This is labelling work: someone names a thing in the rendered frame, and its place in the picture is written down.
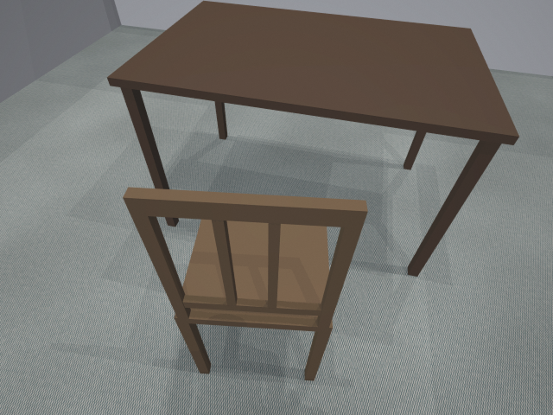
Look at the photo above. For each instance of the chair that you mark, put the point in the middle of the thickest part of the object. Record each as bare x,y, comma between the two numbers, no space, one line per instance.
259,261

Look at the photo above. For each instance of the table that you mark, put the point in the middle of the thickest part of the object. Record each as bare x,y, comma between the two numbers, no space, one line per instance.
406,75

